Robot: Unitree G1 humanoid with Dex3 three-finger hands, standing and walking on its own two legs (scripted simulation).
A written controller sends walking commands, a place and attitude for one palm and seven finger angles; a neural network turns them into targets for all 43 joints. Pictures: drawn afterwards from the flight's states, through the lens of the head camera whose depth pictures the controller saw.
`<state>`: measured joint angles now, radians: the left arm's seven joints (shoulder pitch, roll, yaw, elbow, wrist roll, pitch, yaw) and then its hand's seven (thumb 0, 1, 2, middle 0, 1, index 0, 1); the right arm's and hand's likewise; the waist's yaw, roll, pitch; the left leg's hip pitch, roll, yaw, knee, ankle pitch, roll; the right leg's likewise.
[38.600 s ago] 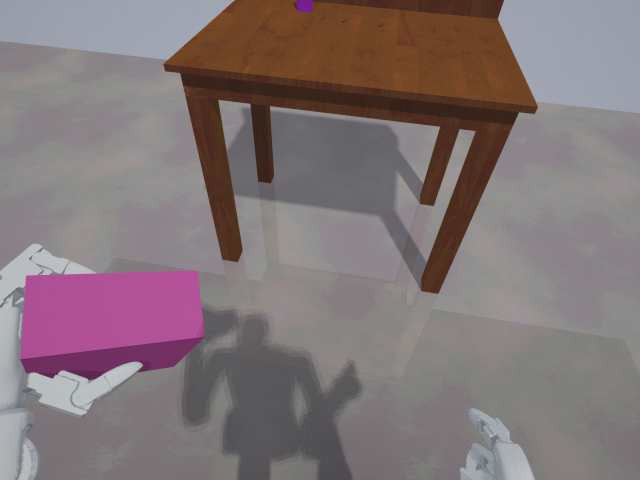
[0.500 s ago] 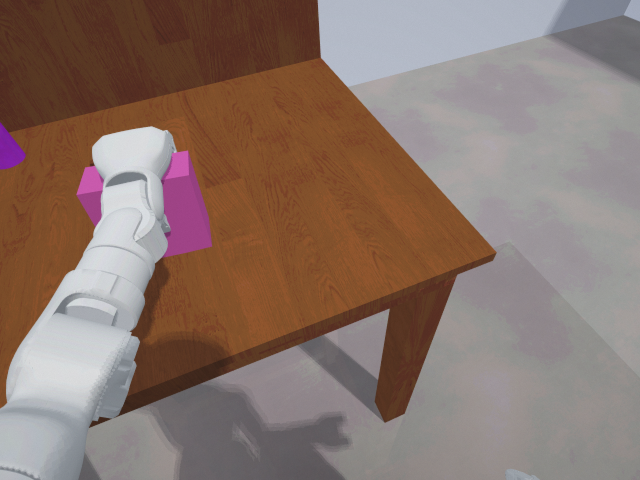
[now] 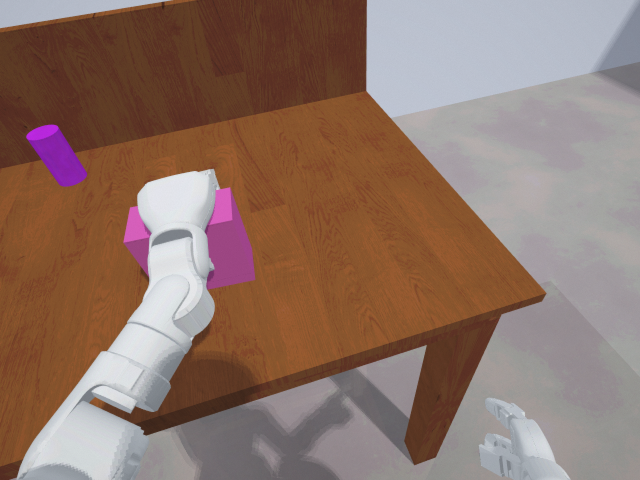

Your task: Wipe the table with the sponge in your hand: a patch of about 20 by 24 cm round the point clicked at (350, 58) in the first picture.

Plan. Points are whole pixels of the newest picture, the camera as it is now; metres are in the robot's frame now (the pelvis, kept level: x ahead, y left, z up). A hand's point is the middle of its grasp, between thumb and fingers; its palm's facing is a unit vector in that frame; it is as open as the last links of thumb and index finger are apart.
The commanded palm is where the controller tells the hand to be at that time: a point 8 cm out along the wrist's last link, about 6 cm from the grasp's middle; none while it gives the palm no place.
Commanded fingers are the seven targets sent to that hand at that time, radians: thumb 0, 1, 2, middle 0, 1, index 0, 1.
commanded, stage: wipe back along the third lane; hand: left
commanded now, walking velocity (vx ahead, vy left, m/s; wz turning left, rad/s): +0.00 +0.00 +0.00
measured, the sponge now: (201, 255) +0.38 +0.23 +0.08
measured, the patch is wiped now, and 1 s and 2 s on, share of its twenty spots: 0.95 0.95 0.95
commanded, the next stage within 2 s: slide back across to the middle lane in 1.68 s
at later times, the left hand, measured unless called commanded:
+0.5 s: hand (193, 241) +0.36 +0.21 +0.14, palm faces +0.17 -0.06 -0.98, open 10.4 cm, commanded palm +0.30 +0.19 +0.16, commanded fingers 0.00 0.10 1.30 -1.20 -1.60 -1.20 -1.60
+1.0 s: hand (193, 260) +0.32 +0.19 +0.15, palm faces +0.28 -0.19 -0.94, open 10.4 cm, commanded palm +0.26 +0.17 +0.16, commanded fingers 0.00 0.10 1.30 -1.20 -1.60 -1.20 -1.60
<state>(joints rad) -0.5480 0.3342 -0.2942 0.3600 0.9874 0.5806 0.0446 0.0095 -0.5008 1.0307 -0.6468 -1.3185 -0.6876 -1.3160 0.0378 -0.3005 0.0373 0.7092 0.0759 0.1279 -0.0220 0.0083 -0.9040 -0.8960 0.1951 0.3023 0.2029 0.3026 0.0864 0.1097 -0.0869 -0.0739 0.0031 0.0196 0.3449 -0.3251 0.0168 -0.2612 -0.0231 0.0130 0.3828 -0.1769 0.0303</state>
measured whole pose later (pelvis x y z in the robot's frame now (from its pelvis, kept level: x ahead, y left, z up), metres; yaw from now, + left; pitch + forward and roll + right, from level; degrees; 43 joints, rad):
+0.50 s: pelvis +0.02 +0.03 -0.01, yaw +1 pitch +2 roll -2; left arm -0.41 0.30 -0.43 0.02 1.03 0.70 -0.01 0.02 -0.49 1.03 -0.63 -1.34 -0.67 -1.33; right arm 0.01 -0.26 0.08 0.69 0.08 0.17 0.05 0.01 -0.90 -0.90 0.19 0.30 0.20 0.30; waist 0.13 0.13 -0.08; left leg -0.07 -0.02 0.02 0.43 -0.39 0.05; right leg -0.25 -0.05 0.00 0.46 -0.23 0.02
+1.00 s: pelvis +0.01 +0.03 -0.01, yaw +0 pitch +1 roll -2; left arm -0.26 0.28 -0.46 -0.23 1.01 0.71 0.05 0.02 -0.50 1.03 -0.62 -1.34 -0.68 -1.32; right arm -0.01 -0.26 0.07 0.66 0.08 0.24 0.08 0.01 -0.90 -0.90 0.19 0.30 0.19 0.30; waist 0.15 0.12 -0.07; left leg -0.08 -0.02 0.03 0.48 -0.42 0.06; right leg -0.26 -0.05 0.02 0.50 -0.24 -0.01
